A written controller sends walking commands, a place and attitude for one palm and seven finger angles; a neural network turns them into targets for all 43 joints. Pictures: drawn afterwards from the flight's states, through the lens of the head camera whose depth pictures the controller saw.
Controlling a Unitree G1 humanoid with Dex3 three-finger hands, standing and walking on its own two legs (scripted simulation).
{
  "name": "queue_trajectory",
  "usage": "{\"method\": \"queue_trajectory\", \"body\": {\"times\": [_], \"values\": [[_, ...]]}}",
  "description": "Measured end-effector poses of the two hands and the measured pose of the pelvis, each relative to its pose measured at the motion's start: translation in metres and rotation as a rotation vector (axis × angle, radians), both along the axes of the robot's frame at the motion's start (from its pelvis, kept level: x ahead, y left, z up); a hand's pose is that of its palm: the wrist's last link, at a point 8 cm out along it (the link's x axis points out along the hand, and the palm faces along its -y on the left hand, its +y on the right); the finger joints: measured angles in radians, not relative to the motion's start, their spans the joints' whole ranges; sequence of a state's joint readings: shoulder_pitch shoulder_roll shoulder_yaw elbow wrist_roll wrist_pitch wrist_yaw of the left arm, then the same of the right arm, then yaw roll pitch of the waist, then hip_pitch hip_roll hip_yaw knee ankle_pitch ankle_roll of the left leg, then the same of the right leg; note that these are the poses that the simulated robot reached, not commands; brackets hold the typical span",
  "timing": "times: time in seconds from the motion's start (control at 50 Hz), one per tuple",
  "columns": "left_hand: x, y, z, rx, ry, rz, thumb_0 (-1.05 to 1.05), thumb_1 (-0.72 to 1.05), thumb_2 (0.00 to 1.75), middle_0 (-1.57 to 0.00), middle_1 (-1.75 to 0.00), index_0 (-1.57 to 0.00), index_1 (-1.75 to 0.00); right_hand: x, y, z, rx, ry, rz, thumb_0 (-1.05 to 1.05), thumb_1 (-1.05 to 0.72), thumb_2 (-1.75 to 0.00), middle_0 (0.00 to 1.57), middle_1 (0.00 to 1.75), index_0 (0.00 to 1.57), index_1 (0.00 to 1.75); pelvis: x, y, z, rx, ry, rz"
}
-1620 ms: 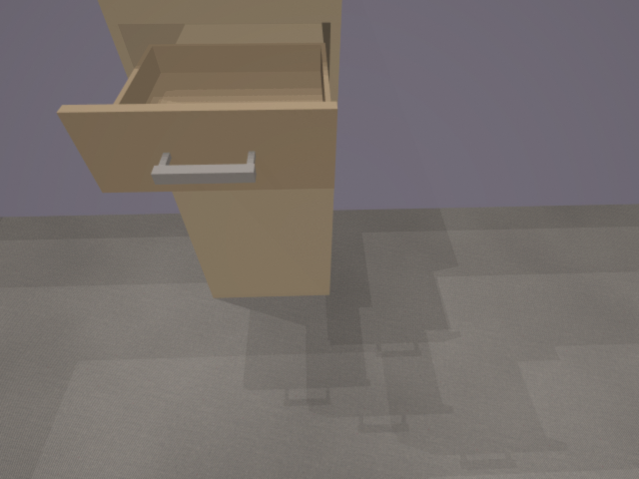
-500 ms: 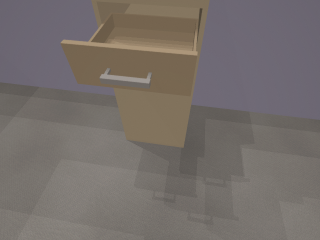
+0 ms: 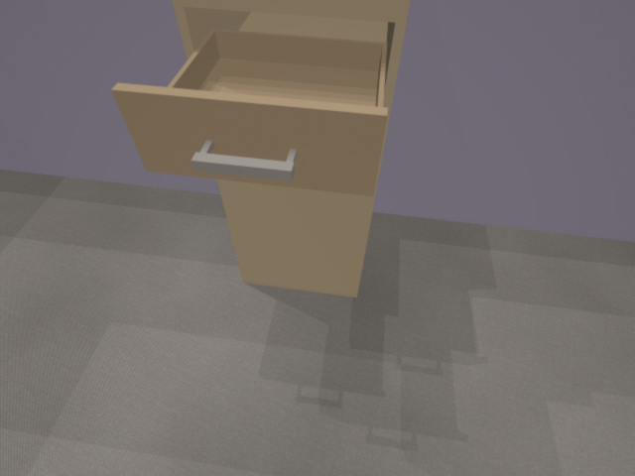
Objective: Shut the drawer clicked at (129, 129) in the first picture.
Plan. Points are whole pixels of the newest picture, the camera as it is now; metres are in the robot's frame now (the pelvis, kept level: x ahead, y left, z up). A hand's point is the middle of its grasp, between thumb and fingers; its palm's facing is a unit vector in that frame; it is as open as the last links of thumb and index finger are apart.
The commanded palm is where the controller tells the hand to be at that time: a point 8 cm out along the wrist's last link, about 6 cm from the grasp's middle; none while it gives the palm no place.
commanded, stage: take the last steps up to it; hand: left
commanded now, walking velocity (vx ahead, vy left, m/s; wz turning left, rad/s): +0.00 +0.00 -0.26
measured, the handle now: (246, 158) +0.52 +0.14 +0.11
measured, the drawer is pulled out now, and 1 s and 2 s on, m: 0.30 0.30 0.30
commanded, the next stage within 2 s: come to a stop and stand still in 0.66 s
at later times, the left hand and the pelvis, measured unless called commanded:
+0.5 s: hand out of the picture +0.05 +0.17 -0.16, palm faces -0.01 -0.97 -0.25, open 7.3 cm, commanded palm none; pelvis +0.05 -0.03 +0.00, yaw -4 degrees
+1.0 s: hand (237, 431) +0.21 +0.14 -0.18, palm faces -0.04 -0.98 -0.22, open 7.3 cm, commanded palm none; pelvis +0.17 -0.04 -0.01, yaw -6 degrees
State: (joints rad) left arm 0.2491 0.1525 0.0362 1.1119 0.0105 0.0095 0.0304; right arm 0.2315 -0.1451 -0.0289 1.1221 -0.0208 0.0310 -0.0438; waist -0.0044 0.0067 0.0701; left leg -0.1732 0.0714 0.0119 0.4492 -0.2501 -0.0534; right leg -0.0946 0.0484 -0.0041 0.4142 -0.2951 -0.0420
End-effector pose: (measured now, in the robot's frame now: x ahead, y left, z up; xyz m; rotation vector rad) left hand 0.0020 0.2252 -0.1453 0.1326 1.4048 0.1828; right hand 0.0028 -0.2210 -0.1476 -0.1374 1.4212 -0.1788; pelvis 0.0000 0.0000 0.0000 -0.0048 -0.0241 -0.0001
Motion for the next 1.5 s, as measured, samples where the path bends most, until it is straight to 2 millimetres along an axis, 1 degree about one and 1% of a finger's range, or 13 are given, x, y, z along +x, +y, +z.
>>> {"method": "queue_trajectory", "body": {"times": [0.24,0.36,0.42,0.52,0.68,0.76,0.82,0.96,1.08,1.16,1.26,1.38,1.5], "values": [[0.022,0.026,-0.002,0.019,-0.017,-0.065,0.00,0.91,0.90,-0.20,-0.30,-0.20,-0.30,-0.012,-0.004,-0.001,-0.021,-0.024,-0.053,0.01,-0.91,-0.90,0.20,0.30,0.20,0.30,-0.001,0.008,-0.006,0.018,0.006,-0.060],[0.052,0.015,0.007,0.057,-0.052,-0.109,0.00,0.91,0.90,-0.20,-0.30,-0.20,-0.30,-0.029,-0.021,-0.014,0.016,0.039,-0.082,0.01,-0.91,-0.90,0.20,0.30,0.20,0.30,0.014,-0.011,-0.011,0.037,0.016,-0.078],[0.057,0.004,0.011,0.072,-0.067,-0.086,0.00,0.91,0.90,-0.20,-0.30,-0.20,-0.30,-0.022,-0.030,-0.015,0.029,0.088,-0.076,0.01,-0.91,-0.90,0.20,0.30,0.20,0.30,0.025,-0.020,-0.009,0.026,0.009,-0.058],[0.046,-0.018,0.016,0.045,0.021,-0.057,0.00,0.91,0.90,-0.20,-0.30,-0.20,-0.30,0.026,-0.042,-0.002,0.025,0.039,-0.069,0.01,-0.91,-0.90,0.20,0.30,0.20,0.30,0.052,-0.029,0.002,0.038,0.016,-0.071],[0.040,-0.048,0.006,-0.042,0.176,-0.023,0.00,0.91,0.90,-0.20,-0.30,-0.20,-0.30,0.146,-0.036,0.001,0.030,-0.124,-0.016,0.01,-0.91,-0.90,0.19,0.30,0.20,0.30,0.101,-0.030,-0.001,0.018,0.019,-0.080],[0.056,-0.051,-0.010,-0.074,0.215,-0.001,0.00,0.90,0.90,-0.20,-0.30,-0.20,-0.30,0.202,-0.026,-0.004,0.014,-0.212,0.014,0.01,-0.91,-0.90,0.19,0.30,0.20,0.30,0.134,-0.023,-0.015,-0.001,0.010,-0.083],[0.087,-0.047,-0.019,-0.072,0.194,-0.016,0.01,0.91,0.90,-0.20,-0.30,-0.20,-0.30,0.219,-0.020,-0.005,0.003,-0.244,0.008,0.01,-0.91,-0.90,0.20,0.30,0.20,0.30,0.150,-0.022,-0.018,0.018,-0.009,-0.096],[0.188,-0.041,-0.009,-0.013,0.009,-0.079,0.01,0.92,0.90,-0.20,-0.30,-0.20,-0.30,0.222,-0.038,0.001,-0.027,-0.177,-0.012,-0.02,-0.95,-0.90,0.20,0.30,0.20,0.30,0.167,-0.030,-0.007,0.017,0.005,-0.099],[0.233,-0.036,0.001,0.079,-0.083,-0.122,0.01,0.93,0.90,-0.20,-0.30,-0.20,-0.30,0.214,-0.074,-0.009,-0.018,-0.120,-0.041,0.00,-0.93,-0.90,0.20,0.30,0.20,0.30,0.174,-0.059,-0.012,0.025,0.018,-0.099],[0.243,-0.045,0.007,0.110,-0.092,-0.149,0.01,0.92,0.90,-0.20,-0.30,-0.20,-0.30,0.206,-0.098,-0.014,-0.014,-0.088,-0.072,0.00,-0.92,-0.90,0.20,0.30,0.20,0.30,0.176,-0.073,-0.013,0.024,0.020,-0.084],[0.250,-0.059,0.016,0.099,-0.113,-0.138,0.00,0.91,0.90,-0.20,-0.30,-0.20,-0.30,0.196,-0.111,-0.006,-0.022,-0.042,-0.067,0.01,-0.91,-0.90,0.20,0.30,0.20,0.30,0.177,-0.078,-0.003,0.036,0.025,-0.069],[0.239,-0.062,0.013,0.063,-0.132,-0.095,0.00,0.91,0.90,-0.20,-0.30,-0.21,-0.30,0.202,-0.105,0.006,-0.030,-0.045,-0.018,0.01,-0.91,-0.90,0.19,0.30,0.20,0.30,0.172,-0.074,0.002,0.048,0.023,-0.049],[0.213,-0.043,-0.006,0.026,-0.089,-0.054,0.00,0.90,0.90,-0.20,-0.30,-0.21,-0.30,0.208,-0.085,0.007,-0.058,-0.115,0.017,0.01,-0.91,-0.90,0.19,0.30,0.20,0.30,0.163,-0.054,-0.008,0.013,0.010,-0.029]]}}
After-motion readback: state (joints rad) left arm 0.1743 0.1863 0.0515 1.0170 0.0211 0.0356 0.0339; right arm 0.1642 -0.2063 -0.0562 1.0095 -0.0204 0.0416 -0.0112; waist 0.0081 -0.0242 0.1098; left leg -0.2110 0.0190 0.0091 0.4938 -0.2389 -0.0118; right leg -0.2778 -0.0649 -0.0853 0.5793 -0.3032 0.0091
